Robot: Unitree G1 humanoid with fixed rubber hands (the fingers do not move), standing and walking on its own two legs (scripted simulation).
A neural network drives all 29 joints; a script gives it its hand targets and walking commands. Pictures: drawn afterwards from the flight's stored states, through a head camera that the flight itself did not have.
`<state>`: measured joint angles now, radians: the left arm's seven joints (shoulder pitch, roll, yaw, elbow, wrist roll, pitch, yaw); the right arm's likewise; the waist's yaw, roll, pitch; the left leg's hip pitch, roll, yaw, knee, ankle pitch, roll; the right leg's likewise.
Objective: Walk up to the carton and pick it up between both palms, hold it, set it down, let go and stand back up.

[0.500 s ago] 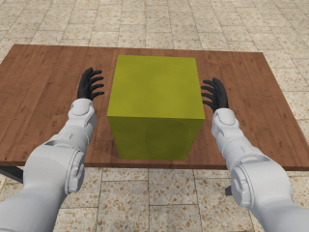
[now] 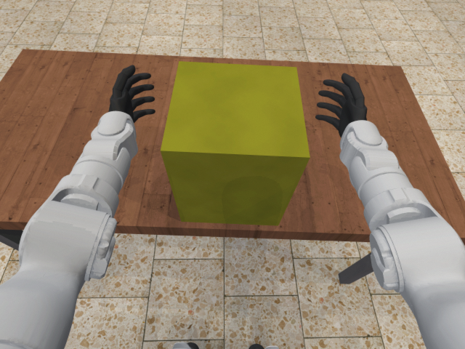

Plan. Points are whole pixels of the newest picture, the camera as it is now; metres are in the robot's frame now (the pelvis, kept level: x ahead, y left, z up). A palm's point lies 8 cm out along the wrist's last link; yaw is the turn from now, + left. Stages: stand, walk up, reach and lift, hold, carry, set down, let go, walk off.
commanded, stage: set down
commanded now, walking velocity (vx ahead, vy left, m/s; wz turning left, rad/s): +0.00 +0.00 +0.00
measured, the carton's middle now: (233, 151) +0.48 +0.01 +0.02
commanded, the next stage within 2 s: none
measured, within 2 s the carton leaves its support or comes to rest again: neither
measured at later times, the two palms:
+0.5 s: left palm (98, 130) +0.43 +0.22 +0.12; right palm (367, 137) +0.43 -0.20 +0.13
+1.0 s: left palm (99, 193) +0.36 +0.23 +0.05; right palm (354, 196) +0.36 -0.19 +0.05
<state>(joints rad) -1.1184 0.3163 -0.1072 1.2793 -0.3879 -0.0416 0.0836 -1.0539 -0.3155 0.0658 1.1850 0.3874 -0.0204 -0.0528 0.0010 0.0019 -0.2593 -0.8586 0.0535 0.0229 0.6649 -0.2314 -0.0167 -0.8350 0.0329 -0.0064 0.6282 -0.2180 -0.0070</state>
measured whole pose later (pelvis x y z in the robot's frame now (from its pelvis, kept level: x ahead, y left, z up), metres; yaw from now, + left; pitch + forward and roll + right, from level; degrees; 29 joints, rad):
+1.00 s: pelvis +0.02 +0.00 +0.03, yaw +2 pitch +9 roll -1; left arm -0.39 0.28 0.00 0.75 -0.23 -0.11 -0.01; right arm -0.36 -0.18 -0.01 0.71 0.27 -0.12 -0.10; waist -0.01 -0.01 -0.10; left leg -0.44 0.04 0.00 0.50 -0.22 -0.02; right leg -0.40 0.02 -0.03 0.47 -0.22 -0.02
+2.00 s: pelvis +0.04 +0.00 +0.03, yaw +1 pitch -4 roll +0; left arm 0.13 0.22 -0.01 0.63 -0.11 -0.22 0.01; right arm 0.07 -0.14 0.05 0.85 0.14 -0.45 -0.02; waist 0.02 -0.02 0.06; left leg -0.14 0.03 0.03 0.50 -0.29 -0.01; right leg -0.12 0.02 0.00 0.47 -0.29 -0.01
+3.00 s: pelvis +0.04 +0.00 +0.03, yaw +0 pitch -5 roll +0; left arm 0.21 0.20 0.00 0.52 0.00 0.12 0.02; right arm 0.16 -0.16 -0.04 0.81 -0.03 -0.24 0.02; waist 0.01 -0.01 0.09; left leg -0.08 0.04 0.04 0.42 -0.26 -0.02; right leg -0.07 0.02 0.01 0.41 -0.25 -0.01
